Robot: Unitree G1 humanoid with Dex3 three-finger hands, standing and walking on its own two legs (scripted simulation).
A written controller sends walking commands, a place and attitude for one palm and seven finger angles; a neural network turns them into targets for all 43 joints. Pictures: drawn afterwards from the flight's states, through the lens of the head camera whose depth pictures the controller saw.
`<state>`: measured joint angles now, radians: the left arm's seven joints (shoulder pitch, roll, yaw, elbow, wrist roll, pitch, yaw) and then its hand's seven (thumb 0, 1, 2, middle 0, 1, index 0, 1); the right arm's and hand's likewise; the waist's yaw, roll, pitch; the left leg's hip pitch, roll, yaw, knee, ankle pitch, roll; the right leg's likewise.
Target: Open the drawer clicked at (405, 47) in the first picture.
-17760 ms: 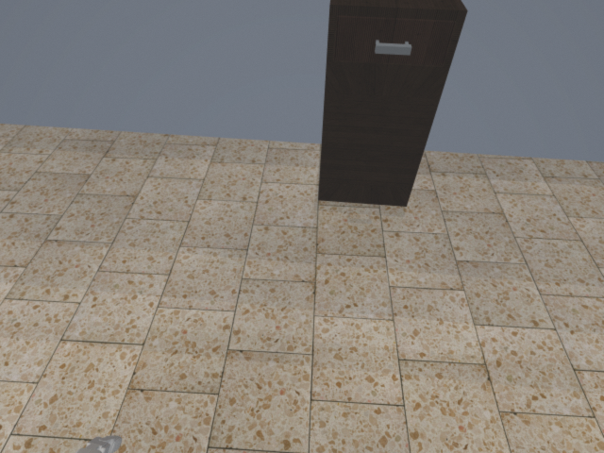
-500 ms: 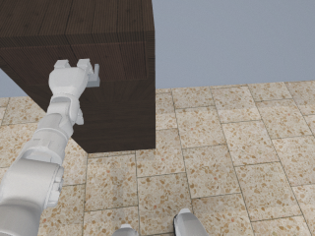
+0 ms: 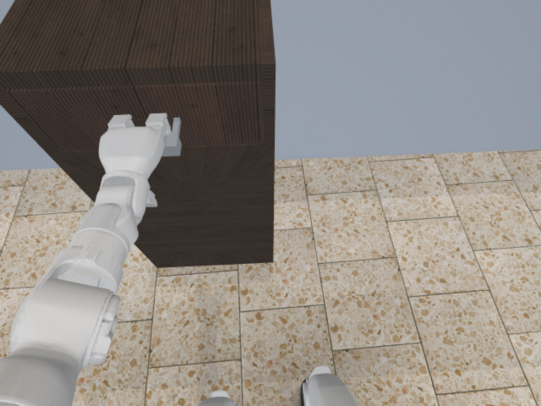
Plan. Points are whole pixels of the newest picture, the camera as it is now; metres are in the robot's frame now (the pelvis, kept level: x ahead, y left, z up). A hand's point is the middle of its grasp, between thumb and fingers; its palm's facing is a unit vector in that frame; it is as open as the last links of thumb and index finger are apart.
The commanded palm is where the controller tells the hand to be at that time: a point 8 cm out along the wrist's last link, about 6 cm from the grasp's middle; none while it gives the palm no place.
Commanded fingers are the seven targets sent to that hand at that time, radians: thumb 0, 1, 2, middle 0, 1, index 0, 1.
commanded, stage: close the thumb around the handle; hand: left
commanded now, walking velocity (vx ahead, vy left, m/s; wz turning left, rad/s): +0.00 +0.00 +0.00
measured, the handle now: (145, 135) +0.54 +0.18 +0.04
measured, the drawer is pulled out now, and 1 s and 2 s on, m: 0.00 0.03 0.15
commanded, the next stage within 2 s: pull the drawer open in 0.44 s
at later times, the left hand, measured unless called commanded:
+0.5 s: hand (144, 169) +0.48 +0.18 +0.02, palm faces -0.03 +0.00 -1.00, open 5.9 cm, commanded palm +0.46 +0.19 +0.07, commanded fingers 0.00 0.90 0.90 -0.40 -1.35 -0.40 -1.35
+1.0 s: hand (141, 186) +0.45 +0.18 +0.01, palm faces +0.00 -0.03 -1.00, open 5.9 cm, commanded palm +0.40 +0.19 +0.07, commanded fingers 0.00 0.90 0.90 -0.40 -1.35 -0.40 -1.35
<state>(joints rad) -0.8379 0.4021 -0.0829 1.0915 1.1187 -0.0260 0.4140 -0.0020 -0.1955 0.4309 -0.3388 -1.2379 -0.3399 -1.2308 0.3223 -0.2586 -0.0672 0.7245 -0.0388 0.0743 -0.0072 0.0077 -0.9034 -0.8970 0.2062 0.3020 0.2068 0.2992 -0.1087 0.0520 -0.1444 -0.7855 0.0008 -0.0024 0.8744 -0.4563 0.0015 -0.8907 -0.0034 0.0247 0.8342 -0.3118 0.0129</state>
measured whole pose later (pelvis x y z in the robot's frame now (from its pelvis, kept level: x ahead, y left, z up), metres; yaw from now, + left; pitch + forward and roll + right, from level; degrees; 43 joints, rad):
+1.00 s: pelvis +0.01 +0.00 +0.01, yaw -2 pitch +18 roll +0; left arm -0.58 0.35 -0.06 0.86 1.11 -0.03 0.42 0.00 0.69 0.78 -0.32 -1.35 -0.36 -1.35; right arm 0.29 -0.25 -0.08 0.70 -0.02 0.10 0.00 0.01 -0.90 -0.90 0.21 0.30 0.21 0.30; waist -0.06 0.05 -0.14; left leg -0.66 0.01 0.03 0.79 -0.45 0.00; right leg -0.78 0.01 0.05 0.77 -0.31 0.01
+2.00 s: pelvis +0.01 -0.01 +0.02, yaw -2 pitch +11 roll +1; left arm -0.10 0.31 -0.13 0.41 1.11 0.02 0.43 0.01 0.68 0.79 -0.31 -1.35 -0.39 -1.35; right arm 0.17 -0.24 -0.06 0.66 -0.01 0.05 -0.04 0.01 -0.90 -0.90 0.20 0.30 0.21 0.30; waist 0.01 0.04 -0.10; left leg -0.48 0.01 0.03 0.71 -0.42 -0.01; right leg -0.62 0.01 0.05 0.73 -0.30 0.00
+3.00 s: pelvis +0.00 -0.02 +0.02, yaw -2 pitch +8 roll +2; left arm 0.40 0.32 -0.13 -0.02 1.11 -0.01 0.46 0.02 0.66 0.77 -0.30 -1.35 -0.42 -1.34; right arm 0.10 -0.21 -0.03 0.61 -0.04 0.04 -0.01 0.02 -0.90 -0.90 0.20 0.30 0.21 0.30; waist 0.06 0.04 -0.09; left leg -0.45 0.02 0.03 0.77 -0.45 -0.02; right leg -0.60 0.02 0.06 0.80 -0.33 -0.01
